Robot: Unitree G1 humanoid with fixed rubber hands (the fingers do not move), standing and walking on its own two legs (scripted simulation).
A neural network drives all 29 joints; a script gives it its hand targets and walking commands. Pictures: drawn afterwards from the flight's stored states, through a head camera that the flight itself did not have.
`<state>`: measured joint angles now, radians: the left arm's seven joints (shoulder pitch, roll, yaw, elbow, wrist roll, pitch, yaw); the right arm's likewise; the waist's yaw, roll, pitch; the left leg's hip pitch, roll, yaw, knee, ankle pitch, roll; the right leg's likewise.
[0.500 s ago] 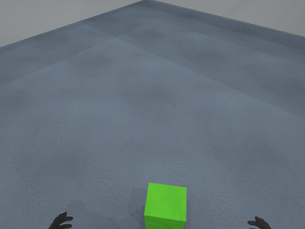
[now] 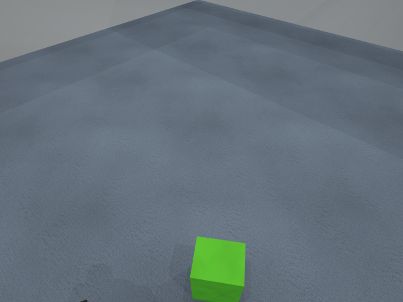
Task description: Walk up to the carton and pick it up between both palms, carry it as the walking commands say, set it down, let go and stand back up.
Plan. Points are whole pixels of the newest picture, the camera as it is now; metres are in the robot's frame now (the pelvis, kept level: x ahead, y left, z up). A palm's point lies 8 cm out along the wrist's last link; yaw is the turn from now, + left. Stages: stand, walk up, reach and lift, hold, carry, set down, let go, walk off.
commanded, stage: stand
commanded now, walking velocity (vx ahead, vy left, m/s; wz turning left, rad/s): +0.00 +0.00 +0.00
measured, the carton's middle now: (217, 272) +0.39 -0.03 -0.63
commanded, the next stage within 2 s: none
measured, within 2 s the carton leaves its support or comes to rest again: neither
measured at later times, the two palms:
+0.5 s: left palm out of the picture +0.06 +0.29 -0.10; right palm out of the picture +0.06 -0.29 -0.11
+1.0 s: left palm out of the picture +0.06 +0.30 -0.10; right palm out of the picture +0.06 -0.29 -0.11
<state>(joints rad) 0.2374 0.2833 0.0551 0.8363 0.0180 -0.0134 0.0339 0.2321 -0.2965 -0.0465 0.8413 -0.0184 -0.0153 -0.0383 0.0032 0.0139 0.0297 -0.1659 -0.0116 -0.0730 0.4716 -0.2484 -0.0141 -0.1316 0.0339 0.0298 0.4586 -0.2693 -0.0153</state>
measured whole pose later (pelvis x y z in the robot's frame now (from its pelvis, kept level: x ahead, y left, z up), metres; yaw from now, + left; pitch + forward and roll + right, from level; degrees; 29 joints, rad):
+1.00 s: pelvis -0.01 +0.01 +0.01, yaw -1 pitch -4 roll +0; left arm 0.19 0.33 0.03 0.97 0.00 -0.02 0.03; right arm 0.19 -0.34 -0.02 0.98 0.00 -0.02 -0.03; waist 0.00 0.01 0.05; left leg -0.14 -0.01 -0.06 0.38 -0.18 -0.01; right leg -0.11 0.02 0.04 0.39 -0.21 0.00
